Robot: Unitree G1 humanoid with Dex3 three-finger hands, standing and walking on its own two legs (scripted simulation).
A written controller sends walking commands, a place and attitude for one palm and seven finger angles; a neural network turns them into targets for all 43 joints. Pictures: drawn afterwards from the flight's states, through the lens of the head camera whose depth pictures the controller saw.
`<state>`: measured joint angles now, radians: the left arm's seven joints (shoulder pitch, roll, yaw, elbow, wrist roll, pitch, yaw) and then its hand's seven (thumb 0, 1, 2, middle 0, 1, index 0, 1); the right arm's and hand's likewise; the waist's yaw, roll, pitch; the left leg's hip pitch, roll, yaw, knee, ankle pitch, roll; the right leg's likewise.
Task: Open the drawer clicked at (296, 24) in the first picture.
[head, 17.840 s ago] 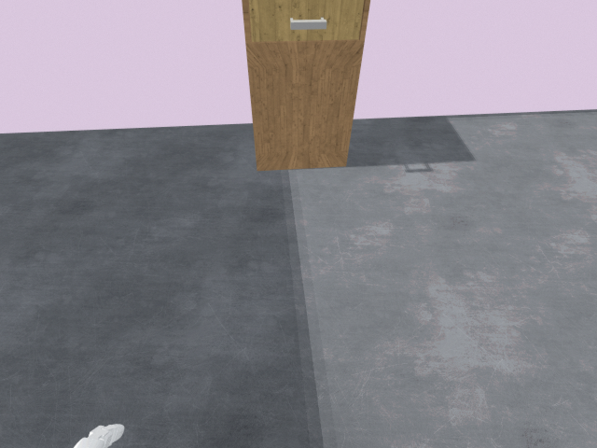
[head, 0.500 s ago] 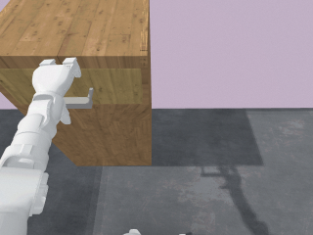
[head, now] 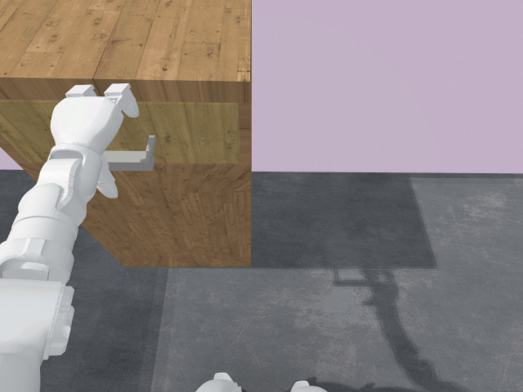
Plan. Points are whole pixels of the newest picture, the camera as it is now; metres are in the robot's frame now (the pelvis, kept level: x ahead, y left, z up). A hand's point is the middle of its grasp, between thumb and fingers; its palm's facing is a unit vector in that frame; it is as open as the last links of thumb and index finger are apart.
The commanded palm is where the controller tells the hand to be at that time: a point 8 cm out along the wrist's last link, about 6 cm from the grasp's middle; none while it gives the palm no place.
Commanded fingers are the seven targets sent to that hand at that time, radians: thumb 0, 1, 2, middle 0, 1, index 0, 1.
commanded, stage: lower the fingers behind the handle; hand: left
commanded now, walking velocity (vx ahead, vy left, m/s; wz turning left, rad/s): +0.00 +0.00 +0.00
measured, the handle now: (116, 150) +0.52 +0.25 +0.01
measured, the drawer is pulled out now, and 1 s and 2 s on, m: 0.00 0.00 0.00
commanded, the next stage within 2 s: lift the fingers back up to retry in 1.62 s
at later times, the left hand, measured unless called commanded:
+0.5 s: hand (91, 166) +0.46 +0.27 +0.04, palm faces -0.04 -0.05 -1.00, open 13.8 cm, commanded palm +0.46 +0.27 +0.09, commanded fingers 0.00 -0.50 0.30 -0.30 -1.20 -0.30 -1.20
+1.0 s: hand (99, 166) +0.48 +0.27 +0.02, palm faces -0.07 -0.03 -1.00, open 13.9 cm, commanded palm +0.46 +0.27 +0.05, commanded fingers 0.00 -0.50 0.30 -0.30 -1.20 -0.30 -1.20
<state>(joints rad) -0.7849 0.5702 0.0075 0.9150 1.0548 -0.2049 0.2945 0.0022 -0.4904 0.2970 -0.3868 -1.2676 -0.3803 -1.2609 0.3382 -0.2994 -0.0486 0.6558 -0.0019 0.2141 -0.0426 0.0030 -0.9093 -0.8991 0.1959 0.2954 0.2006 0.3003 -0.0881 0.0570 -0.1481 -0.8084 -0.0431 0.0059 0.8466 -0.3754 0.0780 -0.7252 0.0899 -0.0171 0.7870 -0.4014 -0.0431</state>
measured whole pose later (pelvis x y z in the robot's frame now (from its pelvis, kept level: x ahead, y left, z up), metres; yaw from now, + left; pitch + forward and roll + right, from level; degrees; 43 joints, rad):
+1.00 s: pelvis +0.00 +0.00 -0.01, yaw -1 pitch +22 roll -4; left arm -0.78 0.62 0.02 1.04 1.09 -0.19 0.26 0.00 -0.49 0.30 -0.29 -1.27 -0.32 -1.21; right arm 0.35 -0.25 -0.01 0.62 0.01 0.24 -0.05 0.00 -0.91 -0.90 0.20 0.30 0.20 0.30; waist -0.11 0.04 -0.17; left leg -0.89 -0.03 0.01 0.92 -0.41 0.09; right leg -0.80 0.10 -0.01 0.84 -0.42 -0.04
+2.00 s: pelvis -0.01 +0.01 -0.01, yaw -1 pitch +22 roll -4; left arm -0.78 0.63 0.03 1.01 1.07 -0.17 0.22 0.00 -0.49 0.30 -0.26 -1.25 -0.32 -1.20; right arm 0.38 -0.26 -0.01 0.63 0.02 0.21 -0.06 0.00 -0.91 -0.90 0.20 0.30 0.20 0.30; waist -0.12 0.05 -0.16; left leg -0.91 -0.02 0.01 0.93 -0.40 0.09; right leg -0.82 0.11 -0.02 0.85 -0.41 -0.03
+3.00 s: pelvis +0.01 +0.00 +0.01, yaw +0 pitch +17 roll -3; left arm -0.74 0.59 0.00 0.94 1.03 -0.13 0.14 0.00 -0.49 0.30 -0.31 -1.20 -0.32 -1.20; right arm 0.35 -0.26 -0.03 0.64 0.02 0.24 -0.05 0.00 -0.91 -0.90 0.20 0.30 0.20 0.30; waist -0.09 0.05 -0.14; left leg -0.72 -0.04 0.01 0.79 -0.37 0.08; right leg -0.64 0.10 -0.01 0.73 -0.39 -0.04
